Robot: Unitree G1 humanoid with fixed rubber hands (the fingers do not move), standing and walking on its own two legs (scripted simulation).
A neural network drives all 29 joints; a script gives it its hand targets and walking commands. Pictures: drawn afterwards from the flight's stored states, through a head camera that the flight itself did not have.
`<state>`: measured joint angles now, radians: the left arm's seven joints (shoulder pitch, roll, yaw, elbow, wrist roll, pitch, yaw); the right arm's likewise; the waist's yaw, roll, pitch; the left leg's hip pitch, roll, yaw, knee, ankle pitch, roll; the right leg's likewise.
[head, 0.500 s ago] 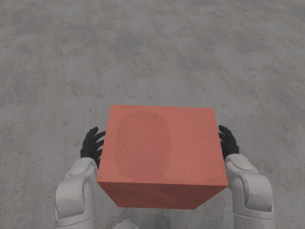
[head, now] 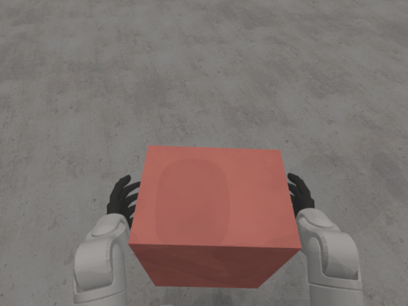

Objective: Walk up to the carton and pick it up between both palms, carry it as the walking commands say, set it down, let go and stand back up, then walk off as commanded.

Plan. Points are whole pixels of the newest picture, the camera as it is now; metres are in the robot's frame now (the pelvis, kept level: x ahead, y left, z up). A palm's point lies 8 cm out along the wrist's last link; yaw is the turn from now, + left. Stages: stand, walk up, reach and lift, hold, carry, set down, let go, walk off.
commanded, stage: carry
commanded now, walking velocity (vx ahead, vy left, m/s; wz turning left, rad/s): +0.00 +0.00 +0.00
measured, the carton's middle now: (210, 226) +0.28 +0.00 -0.02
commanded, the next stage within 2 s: none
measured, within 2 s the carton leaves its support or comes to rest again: neither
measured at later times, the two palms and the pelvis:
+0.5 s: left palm (176, 106) +0.58 +0.07 +0.05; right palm (301, 103) +0.58 -0.26 +0.04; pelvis +0.31 -0.09 +0.00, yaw +1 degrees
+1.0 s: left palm (202, 40) +0.90 -0.02 +0.06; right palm (298, 41) +0.89 -0.34 +0.04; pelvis +0.62 -0.17 +0.00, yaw +0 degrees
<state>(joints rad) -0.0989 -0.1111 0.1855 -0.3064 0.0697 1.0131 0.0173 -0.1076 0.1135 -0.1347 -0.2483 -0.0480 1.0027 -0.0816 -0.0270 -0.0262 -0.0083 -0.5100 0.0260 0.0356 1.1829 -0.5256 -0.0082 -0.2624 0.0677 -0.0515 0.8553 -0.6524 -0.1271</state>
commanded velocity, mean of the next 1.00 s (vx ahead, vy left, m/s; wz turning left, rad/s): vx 0.00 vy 0.00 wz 0.00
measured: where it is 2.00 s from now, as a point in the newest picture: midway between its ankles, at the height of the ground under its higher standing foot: (247, 126)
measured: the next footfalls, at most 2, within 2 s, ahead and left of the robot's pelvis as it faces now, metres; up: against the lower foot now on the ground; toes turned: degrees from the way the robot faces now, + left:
left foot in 0.06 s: +0.06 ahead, +0.13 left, +0.00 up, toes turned +4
right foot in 0.30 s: +0.28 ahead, -0.14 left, +0.00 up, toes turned +0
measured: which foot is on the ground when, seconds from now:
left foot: up 0.00-0.04, down 0.06-0.30, up 0.32-0.62, down 0.64-0.88, up 0.90-1.00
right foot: down 0.00-0.10, up 0.12-0.28, down 0.30-0.66, up 0.68-0.86, down 0.88-1.00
